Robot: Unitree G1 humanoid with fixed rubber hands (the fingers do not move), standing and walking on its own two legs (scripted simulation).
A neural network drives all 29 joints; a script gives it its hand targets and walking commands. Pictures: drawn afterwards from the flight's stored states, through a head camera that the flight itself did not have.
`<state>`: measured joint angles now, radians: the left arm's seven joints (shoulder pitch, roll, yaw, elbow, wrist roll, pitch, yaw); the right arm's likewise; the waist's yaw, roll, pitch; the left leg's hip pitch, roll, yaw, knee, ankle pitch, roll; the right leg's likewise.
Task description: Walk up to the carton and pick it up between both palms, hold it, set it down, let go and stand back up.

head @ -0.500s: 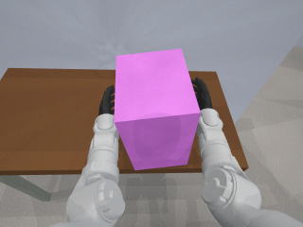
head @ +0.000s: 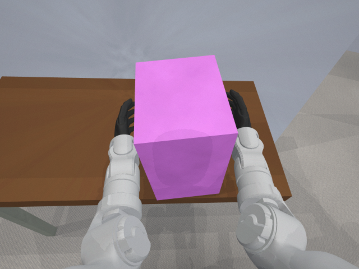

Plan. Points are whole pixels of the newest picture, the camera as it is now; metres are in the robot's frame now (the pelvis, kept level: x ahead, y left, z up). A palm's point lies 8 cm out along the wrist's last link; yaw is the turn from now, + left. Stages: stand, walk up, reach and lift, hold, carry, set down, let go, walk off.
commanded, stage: set down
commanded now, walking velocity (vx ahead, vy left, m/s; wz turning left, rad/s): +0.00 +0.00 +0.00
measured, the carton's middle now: (182, 135) +0.42 +0.00 +0.01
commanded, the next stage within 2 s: none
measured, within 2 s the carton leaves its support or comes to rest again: rests again in 0.44 s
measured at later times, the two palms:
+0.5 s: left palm (127, 132) +0.41 +0.14 +0.04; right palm (242, 128) +0.41 -0.13 +0.06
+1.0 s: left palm (97, 132) +0.42 +0.21 +0.03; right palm (246, 115) +0.46 -0.15 +0.05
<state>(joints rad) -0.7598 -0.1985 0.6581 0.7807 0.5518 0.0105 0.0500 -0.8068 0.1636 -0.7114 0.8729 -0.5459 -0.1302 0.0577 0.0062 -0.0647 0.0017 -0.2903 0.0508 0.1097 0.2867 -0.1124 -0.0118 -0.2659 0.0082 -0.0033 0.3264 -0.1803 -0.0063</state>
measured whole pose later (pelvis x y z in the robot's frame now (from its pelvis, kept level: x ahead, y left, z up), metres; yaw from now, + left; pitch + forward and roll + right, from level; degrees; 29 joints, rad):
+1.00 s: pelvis -0.01 +0.00 -0.03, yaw +0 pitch +24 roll -2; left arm -0.99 0.19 0.03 1.42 -0.18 -0.28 0.14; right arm -1.07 -0.25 0.02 1.45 0.29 -0.23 -0.06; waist 0.05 0.00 -0.27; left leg -0.81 0.10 0.06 0.58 -0.19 -0.03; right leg -0.72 0.04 -0.04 0.51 -0.21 -0.02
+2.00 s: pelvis -0.03 -0.01 -0.01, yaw +1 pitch +14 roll -1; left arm -1.26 0.32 -0.01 1.18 -0.26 0.28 0.13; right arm -1.30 -0.37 0.11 1.29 0.43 0.24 -0.08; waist 0.01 -0.02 -0.19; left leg -0.54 0.08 0.06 0.40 -0.10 -0.03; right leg -0.49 0.04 -0.05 0.40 -0.16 -0.03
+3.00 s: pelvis -0.02 +0.00 +0.00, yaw +1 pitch -1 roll +0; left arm -0.29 0.12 0.13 0.29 -0.04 0.32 0.04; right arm -0.37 -0.19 0.03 0.56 0.27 0.06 -0.10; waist 0.02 -0.03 0.04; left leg -0.18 0.06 0.08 0.31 -0.12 -0.02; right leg -0.13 0.02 -0.03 0.33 -0.18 -0.02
